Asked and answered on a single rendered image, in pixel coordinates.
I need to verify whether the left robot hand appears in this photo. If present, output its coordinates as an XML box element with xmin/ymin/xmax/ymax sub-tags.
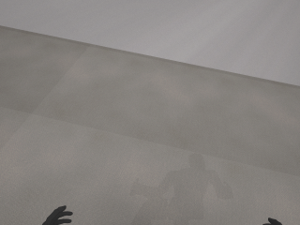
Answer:
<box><xmin>42</xmin><ymin>205</ymin><xmax>73</xmax><ymax>225</ymax></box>

